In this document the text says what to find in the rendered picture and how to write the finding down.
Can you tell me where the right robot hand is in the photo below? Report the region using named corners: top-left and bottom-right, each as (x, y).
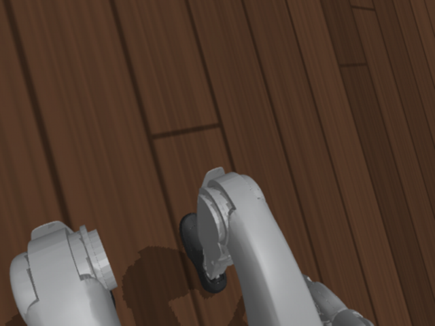
top-left (302, 274), bottom-right (348, 326)

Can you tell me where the right robot arm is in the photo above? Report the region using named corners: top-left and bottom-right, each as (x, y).
top-left (332, 309), bottom-right (374, 326)

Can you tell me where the right robot foot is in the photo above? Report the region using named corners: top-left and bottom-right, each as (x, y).
top-left (179, 213), bottom-right (227, 293)

